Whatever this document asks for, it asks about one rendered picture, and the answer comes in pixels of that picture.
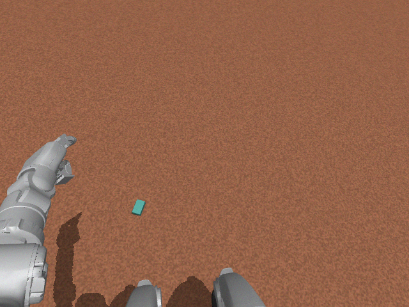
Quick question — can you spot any left robot arm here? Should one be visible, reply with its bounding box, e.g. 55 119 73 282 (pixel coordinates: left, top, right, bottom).
0 165 57 307

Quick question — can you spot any left robot hand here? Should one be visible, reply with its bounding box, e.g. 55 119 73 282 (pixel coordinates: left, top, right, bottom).
22 134 77 185

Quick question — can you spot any small box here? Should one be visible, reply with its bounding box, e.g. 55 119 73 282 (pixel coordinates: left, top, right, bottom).
132 200 146 216

